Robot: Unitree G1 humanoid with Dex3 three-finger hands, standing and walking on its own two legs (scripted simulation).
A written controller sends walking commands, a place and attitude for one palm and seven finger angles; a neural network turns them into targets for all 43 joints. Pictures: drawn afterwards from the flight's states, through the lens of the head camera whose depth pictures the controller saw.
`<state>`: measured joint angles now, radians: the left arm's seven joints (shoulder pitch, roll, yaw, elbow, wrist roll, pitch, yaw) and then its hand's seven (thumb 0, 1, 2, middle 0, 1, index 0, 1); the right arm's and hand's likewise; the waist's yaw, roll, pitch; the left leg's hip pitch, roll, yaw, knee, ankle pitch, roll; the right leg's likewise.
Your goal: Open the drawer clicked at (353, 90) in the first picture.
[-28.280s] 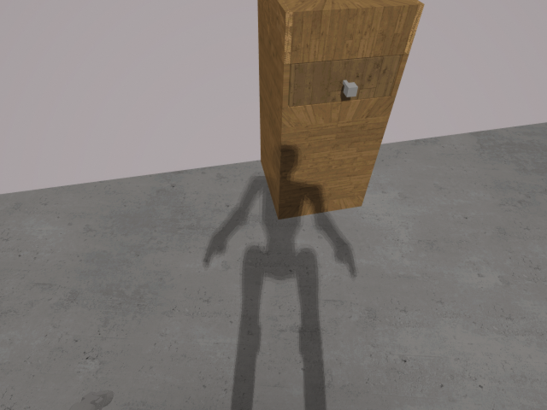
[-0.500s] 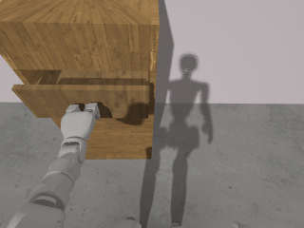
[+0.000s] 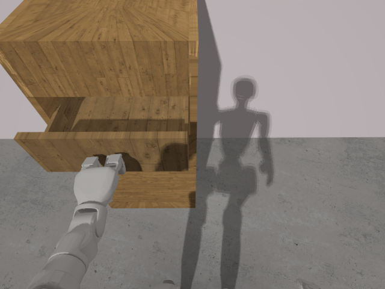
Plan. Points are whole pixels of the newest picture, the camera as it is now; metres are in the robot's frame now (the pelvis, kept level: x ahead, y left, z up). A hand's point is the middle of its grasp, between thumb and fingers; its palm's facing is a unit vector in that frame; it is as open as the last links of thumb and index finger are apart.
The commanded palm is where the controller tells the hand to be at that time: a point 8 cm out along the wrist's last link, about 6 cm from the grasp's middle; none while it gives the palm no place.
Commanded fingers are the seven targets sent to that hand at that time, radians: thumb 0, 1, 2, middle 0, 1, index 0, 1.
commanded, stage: pull the drawer open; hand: left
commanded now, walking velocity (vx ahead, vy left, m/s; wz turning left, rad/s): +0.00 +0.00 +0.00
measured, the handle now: (106, 170) +0.39 +0.22 -0.02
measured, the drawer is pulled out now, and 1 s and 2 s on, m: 0.13 0.27 0.30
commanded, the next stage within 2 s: open the thumb to release the handle in 1.76 s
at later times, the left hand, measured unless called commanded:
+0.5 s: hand (101, 215) +0.28 +0.21 -0.04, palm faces -0.01 -0.07 -1.00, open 6.4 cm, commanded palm +0.25 +0.21 +0.02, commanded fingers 0.00 0.90 0.90 -0.40 -1.35 -0.40 -1.35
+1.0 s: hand (93, 255) +0.20 +0.21 -0.04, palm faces +0.00 -0.09 -1.00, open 6.4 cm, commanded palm +0.18 +0.21 +0.02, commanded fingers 0.00 0.90 0.90 -0.40 -1.35 -0.40 -1.35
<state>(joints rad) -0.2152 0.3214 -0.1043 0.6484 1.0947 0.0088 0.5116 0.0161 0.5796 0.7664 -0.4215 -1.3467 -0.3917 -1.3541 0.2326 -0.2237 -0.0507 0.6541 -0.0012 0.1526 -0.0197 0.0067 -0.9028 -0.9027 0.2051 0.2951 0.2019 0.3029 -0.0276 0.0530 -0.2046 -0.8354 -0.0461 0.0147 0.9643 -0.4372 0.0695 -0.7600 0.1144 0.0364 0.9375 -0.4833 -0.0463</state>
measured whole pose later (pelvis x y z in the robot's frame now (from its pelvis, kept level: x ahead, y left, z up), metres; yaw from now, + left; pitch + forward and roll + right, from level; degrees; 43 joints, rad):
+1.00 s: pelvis +0.00 -0.01 -0.01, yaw +1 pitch +15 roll -1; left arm 0.36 0.31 -0.13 0.13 1.11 0.00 0.57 0.04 0.59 0.77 -0.42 -1.35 -0.39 -1.35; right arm 0.12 -0.23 -0.02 0.57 -0.03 0.14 0.01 0.01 -0.90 -0.90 0.20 0.29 0.20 0.30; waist 0.04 0.05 -0.19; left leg -0.82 -0.06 0.02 1.04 -0.48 0.06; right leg -0.75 0.11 0.03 1.03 -0.54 -0.06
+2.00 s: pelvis +0.01 -0.02 -0.03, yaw +1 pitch +19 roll +0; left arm 0.60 0.36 -0.01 -0.06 1.10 -0.17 0.56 0.01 0.59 0.74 -0.39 -1.33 -0.31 -1.34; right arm 0.12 -0.23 -0.02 0.52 -0.07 0.12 0.05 0.01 -0.90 -0.90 0.20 0.30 0.20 0.30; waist 0.06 0.05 -0.21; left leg -0.93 -0.05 0.01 1.13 -0.54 0.05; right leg -0.86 0.11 0.02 1.14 -0.60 -0.08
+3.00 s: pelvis -0.02 -0.02 -0.01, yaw +2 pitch +13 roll +0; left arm 0.38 0.35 -0.08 0.10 1.05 -0.02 0.51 0.00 -0.49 0.30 -0.32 -1.20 -0.35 -1.22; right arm 0.16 -0.23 -0.01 0.55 -0.02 0.13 0.00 0.01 -0.90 -0.90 0.20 0.30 0.20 0.30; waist 0.03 0.07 -0.19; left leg -0.81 -0.05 -0.01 1.02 -0.44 0.04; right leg -0.74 0.11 0.00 1.02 -0.51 -0.08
